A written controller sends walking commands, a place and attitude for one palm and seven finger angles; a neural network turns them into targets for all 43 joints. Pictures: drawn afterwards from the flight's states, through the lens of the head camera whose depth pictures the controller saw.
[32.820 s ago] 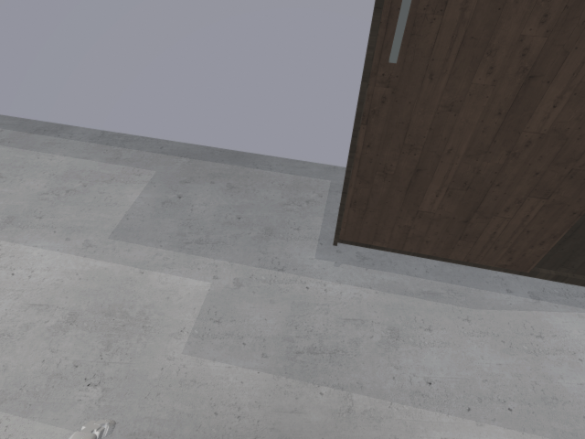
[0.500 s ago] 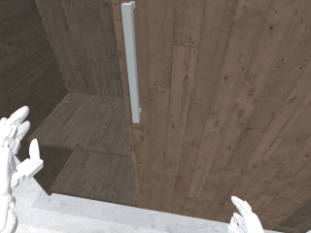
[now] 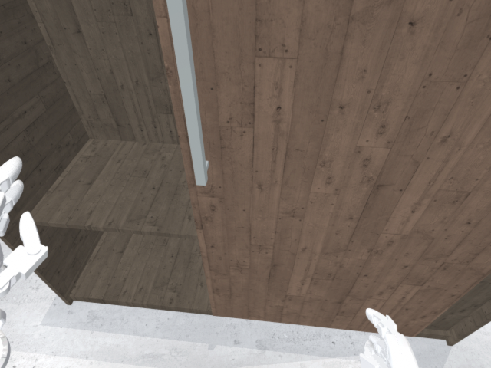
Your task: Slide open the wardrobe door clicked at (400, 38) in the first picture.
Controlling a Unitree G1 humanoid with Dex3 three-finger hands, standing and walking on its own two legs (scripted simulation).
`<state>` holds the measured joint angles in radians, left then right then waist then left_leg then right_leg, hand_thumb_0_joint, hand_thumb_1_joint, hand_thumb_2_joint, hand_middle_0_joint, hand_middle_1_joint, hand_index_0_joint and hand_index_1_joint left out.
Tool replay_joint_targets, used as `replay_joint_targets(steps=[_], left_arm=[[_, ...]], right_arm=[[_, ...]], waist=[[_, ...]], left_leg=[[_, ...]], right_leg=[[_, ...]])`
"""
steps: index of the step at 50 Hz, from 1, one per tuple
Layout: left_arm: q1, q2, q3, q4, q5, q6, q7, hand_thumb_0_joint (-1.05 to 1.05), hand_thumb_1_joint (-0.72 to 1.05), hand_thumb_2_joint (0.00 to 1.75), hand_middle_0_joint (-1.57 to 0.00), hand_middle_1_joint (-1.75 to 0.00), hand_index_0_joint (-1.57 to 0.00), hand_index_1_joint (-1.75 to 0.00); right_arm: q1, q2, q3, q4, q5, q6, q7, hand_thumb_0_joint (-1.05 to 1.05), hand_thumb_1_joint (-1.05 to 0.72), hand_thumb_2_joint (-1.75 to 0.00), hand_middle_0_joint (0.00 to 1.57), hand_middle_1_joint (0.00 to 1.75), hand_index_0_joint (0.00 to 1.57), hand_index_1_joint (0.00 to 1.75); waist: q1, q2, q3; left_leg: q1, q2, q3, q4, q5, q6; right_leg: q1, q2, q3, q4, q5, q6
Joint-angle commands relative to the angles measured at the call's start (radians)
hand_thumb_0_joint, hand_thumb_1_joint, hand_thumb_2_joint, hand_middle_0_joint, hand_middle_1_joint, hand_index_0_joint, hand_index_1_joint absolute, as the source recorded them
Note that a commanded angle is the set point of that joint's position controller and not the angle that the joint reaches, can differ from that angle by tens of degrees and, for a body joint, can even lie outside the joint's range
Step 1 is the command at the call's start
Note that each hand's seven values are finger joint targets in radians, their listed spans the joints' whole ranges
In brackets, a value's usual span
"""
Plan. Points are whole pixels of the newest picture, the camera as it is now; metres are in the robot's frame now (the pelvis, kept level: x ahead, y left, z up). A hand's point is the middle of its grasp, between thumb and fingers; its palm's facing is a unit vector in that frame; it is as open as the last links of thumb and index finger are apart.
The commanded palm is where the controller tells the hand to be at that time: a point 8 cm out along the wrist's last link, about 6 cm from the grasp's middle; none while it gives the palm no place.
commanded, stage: step back with the hand held close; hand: left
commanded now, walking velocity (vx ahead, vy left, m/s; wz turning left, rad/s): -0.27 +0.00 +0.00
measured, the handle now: (194, 103) +0.45 +0.14 +0.23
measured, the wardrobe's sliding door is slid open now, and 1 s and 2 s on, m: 0.61 0.61 0.61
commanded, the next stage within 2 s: stop stepping back and stand still in 0.88 s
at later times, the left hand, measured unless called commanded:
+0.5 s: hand (0, 307) +0.13 +0.29 +0.15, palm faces +0.47 -0.75 -0.46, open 7.4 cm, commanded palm +0.07 +0.32 +0.17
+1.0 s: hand out of the picture +0.09 +0.28 +0.16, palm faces +0.42 -0.81 -0.42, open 7.5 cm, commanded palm +0.03 +0.32 +0.17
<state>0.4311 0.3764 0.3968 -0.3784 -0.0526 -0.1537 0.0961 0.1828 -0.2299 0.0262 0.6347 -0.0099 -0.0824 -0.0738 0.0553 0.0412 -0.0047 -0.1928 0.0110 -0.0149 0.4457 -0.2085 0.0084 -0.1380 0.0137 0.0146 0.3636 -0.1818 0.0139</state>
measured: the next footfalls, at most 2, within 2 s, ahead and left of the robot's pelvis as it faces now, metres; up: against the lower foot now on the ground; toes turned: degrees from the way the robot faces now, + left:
right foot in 0.92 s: -0.14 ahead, -0.06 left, +0.00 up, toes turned -3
left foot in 1.08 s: -0.11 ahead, +0.15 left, +0.00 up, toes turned -2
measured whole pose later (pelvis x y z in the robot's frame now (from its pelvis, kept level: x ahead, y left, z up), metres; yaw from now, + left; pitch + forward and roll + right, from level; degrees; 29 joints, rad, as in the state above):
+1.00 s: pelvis -0.12 +0.03 -0.01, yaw -3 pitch +3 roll -1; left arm 0.46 0.41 0.39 -0.49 -0.02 -0.26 0.13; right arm 0.18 -0.18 0.00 0.67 -0.02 -0.13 -0.06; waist 0.07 -0.04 -0.02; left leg -0.55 -0.01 0.02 0.76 -0.29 -0.02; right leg -0.23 0.03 0.04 0.49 -0.31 -0.01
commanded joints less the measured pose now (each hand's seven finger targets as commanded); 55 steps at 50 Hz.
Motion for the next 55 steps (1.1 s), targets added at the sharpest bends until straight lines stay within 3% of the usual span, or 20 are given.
replay_joint_targets(steps=[1,7,16,20,25,29,31,33,35,38,43,44,45,46,48,50,52,53,54,55], left_arm=[[0.023,0.182,0.097,-0.245,0.003,-0.076,0.015,0.0,0.9,0.9,-0.2,-0.3,-0.2,-0.3],[0.065,0.227,0.158,-0.296,0.002,-0.093,0.032,0.0,0.9,0.9,-0.2,-0.3,-0.2,-0.3],[0.015,0.186,0.14,-0.27,0.031,-0.135,0.045,0.0,0.9,0.9,-0.2,-0.3,-0.2,-0.3],[-0.011,0.183,0.144,-0.276,0.052,-0.155,0.054,0.0,0.9,0.9,-0.2,-0.3,-0.2,-0.3],[-0.023,0.198,0.157,-0.3,0.053,-0.172,0.056,0.0,0.9,0.9,-0.2,-0.3,-0.2,-0.3],[-0.035,0.234,0.167,-0.308,0.033,-0.177,0.074,0.0,0.9,0.9,-0.2,-0.3,-0.2,-0.3],[-0.05,0.217,0.149,-0.322,0.029,-0.179,0.077,0.0,0.9,0.9,-0.2,-0.3,-0.2,-0.3],[-0.045,0.218,0.165,-0.341,0.033,-0.19,0.079,0.0,0.9,0.9,-0.2,-0.3,-0.2,-0.3],[-0.046,0.209,0.2,-0.347,0.053,-0.201,0.077,0.0,0.9,0.9,-0.2,-0.3,-0.2,-0.3],[0.009,0.203,0.198,-0.295,0.042,-0.198,0.066,0.0,0.9,0.9,-0.2,-0.3,-0.2,-0.3],[0.026,0.172,0.108,-0.319,0.013,-0.177,0.054,0.0,0.9,0.9,-0.2,-0.3,-0.2,-0.3],[0.025,0.209,0.126,-0.321,0.019,-0.177,0.055,0.0,0.9,0.9,-0.2,-0.3,-0.2,-0.3],[-0.029,0.237,0.126,-0.33,0.018,-0.18,0.058,0.0,0.9,0.9,-0.2,-0.3,-0.2,-0.3],[-0.108,0.292,0.152,-0.345,0.019,-0.183,0.068,0.0,0.9,0.9,-0.2,-0.3,-0.2,-0.3],[-0.098,0.233,0.102,-0.262,0.03,-0.145,0.054,0.0,0.9,0.9,-0.2,-0.3,-0.2,-0.3],[-0.056,0.238,0.128,-0.241,0.033,-0.126,0.048,0.0,0.9,0.9,-0.2,-0.3,-0.2,-0.3],[-0.014,0.228,0.132,-0.285,0.022,-0.115,0.052,0.0,0.9,0.9,-0.2,-0.3,-0.2,-0.3],[0.016,0.234,0.145,-0.327,0.018,-0.12,0.055,0.0,0.9,0.9,-0.2,-0.3,-0.2,-0.3],[0.056,0.246,0.154,-0.343,0.013,-0.124,0.054,0.0,0.9,0.9,-0.2,-0.3,-0.2,-0.3],[0.095,0.247,0.171,-0.341,0.011,-0.12,0.06,0.0,0.9,0.9,-0.2,-0.3,-0.2,-0.3]], right_arm=[[-0.116,-0.113,-0.065,-0.198,0.001,-0.032,-0.016,0.0,-0.9,-0.9,0.2,0.3,0.2,0.3],[-0.105,-0.115,-0.078,-0.23,0.007,-0.013,-0.026,0.0,-0.9,-0.9,0.2,0.3,0.2,0.3],[-0.082,-0.135,-0.087,-0.233,0.015,-0.048,-0.027,0.0,-0.9,-0.9,0.2,0.3,0.2,0.3],[-0.067,-0.138,-0.088,-0.225,0.011,-0.074,-0.03,0.0,-0.9,-0.9,0.2,0.3,0.2,0.3],[-0.046,-0.125,-0.09,-0.213,0.002,-0.092,-0.024,0.0,-0.9,-0.9,0.2,0.3,0.2,0.3],[-0.028,-0.109,-0.085,-0.163,-0.004,-0.094,-0.018,0.0,-0.9,-0.9,0.2,0.3,0.2,0.3],[-0.039,-0.108,-0.079,-0.167,0.004,-0.095,-0.021,0.0,-0.9,-0.9,0.2,0.3,0.2,0.3],[-0.052,-0.125,-0.081,-0.181,0.007,-0.105,-0.028,0.0,-0.9,-0.9,0.2,0.3,0.2,0.3],[-0.066,-0.147,-0.092,-0.189,-0.005,-0.124,-0.034,0.0,-0.9,-0.9,0.2,0.3,0.2,0.3],[-0.05,-0.126,-0.117,-0.168,-0.006,-0.136,-0.007,0.0,-0.9,-0.9,0.2,0.3,0.2,0.3],[-0.063,-0.099,-0.092,-0.14,-0.008,-0.132,0.011,0.0,-0.9,-0.9,0.2,0.3,0.2,0.3],[-0.046,-0.088,-0.093,-0.129,-0.015,-0.115,0.011,0.0,-0.9,-0.9,0.2,0.3,0.2,0.3],[-0.059,-0.067,-0.082,-0.127,-0.012,-0.099,0.009,0.0,-0.9,-0.9,0.2,0.3,0.2,0.3],[-0.084,-0.068,-0.072,-0.128,-0.022,-0.101,0.002,0.0,-0.9,-0.9,0.2,0.3,0.2,0.3],[-0.07,-0.069,-0.083,-0.129,-0.007,-0.105,-0.003,0.0,-0.9,-0.9,0.2,0.3,0.2,0.3],[-0.081,-0.058,-0.058,-0.148,-0.006,-0.095,-0.011,0.0,-0.9,-0.9,0.2,0.3,0.2,0.3],[-0.055,-0.087,-0.06,-0.158,0.003,-0.092,-0.022,0.0,-0.9,-0.9,0.2,0.3,0.2,0.3],[-0.057,-0.117,-0.072,-0.177,0.008,-0.1,-0.023,0.0,-0.9,-0.9,0.2,0.3,0.2,0.3],[-0.052,-0.132,-0.082,-0.188,0.022,-0.11,-0.019,0.0,-0.9,-0.9,0.2,0.3,0.2,0.3],[-0.047,-0.118,-0.079,-0.199,0.019,-0.118,-0.016,0.0,-0.9,-0.9,0.2,0.3,0.2,0.3]], waist=[[-0.018,0.008,-0.158],[-0.017,0.022,-0.162],[-0.034,0.049,-0.056],[-0.033,0.081,-0.055],[-0.042,-0.031,-0.046],[-0.054,-0.14,-0.088],[-0.059,-0.081,-0.075],[-0.056,0.063,-0.048],[-0.045,0.304,-0.087],[-0.033,0.144,-0.108],[-0.031,0.16,-0.109],[-0.038,0.059,-0.107],[-0.037,-0.144,-0.107],[-0.027,-0.193,-0.087],[-0.036,-0.267,-0.11],[-0.041,-0.185,-0.104],[-0.05,-0.035,-0.168],[-0.033,0.081,-0.203],[-0.022,0.15,-0.238],[-0.017,0.115,-0.255]], left_leg=[[0.086,0.029,-0.004,-0.031,0.285,0.032],[-0.012,0.053,-0.039,-0.051,0.288,0.035],[-0.326,0.087,-0.116,-0.137,-0.318,0.081],[-0.43,0.115,-0.164,-0.173,-0.457,0.102],[-0.371,0.047,-0.105,-0.015,-0.408,0.077],[-0.057,-0.017,-0.019,0.238,-0.182,0.019],[-0.06,0.007,-0.057,0.176,-0.213,0.027],[-0.19,0.08,-0.168,-0.006,-0.372,0.058],[-0.514,0.281,-0.425,-0.348,-0.643,0.154],[-0.408,0.271,-0.327,-0.292,-0.418,0.166],[-0.167,0.163,-0.166,-0.189,-0.221,0.023],[-0.115,0.111,-0.1,-0.037,-0.12,-0.002],[-0.054,0.025,-0.008,0.208,-0.082,-0.041],[-0.073,-0.006,0.029,0.392,-0.131,-0.056],[-0.204,-0.016,-0.004,0.487,-0.16,-0.03],[-0.172,0.002,0.024,0.29,-0.077,-0.018],[-0.021,0.012,0.028,0.011,0.244,0.004],[0.043,0.1,-0.064,-0.046,0.419,0.034],[0.09,0.162,-0.117,-0.081,0.423,0.05],[0.138,0.183,-0.188,-0.077,0.509,0.068]], right_leg=[[-0.076,-0.078,0.028,-0.01,0.221,-0.009],[-0.053,-0.053,0.023,0.068,0.218,-0.001],[-0.026,-0.037,0.059,0.122,-0.057,-0.004],[0.014,-0.015,0.047,0.201,-0.097,0.0],[-0.119,-0.069,0.15,0.088,-0.196,-0.04],[-0.42,-0.19,0.213,-0.032,-0.235,-0.098],[-0.436,-0.157,0.163,0.024,-0.242,-0.076],[-0.363,-0.069,0.098,0.141,-0.278,-0.037],[-0.026,0.089,-0.004,0.591,-0.173,0.014],[-0.074,0.081,0.014,0.666,-0.279,-0.006],[-0.085,0.023,-0.024,0.007,-0.247,-0.058],[-0.144,-0.087,0.106,-0.114,-0.176,-0.099],[-0.27,-0.266,0.31,-0.182,-0.061,-0.153],[-0.347,-0.371,0.331,-0.173,0.167,-0.194],[-0.209,-0.315,0.213,-0.026,0.489,-0.178],[-0.131,-0.261,0.137,0.084,0.625,-0.136],[-0.11,-0.163,0.076,0.184,0.476,-0.06],[-0.129,-0.069,0.043,0.218,0.273,-0.014],[-0.122,-0.018,0.023,0.249,0.011,-0.004],[-0.177,0.018,0.007,0.265,-0.104,-0.006]])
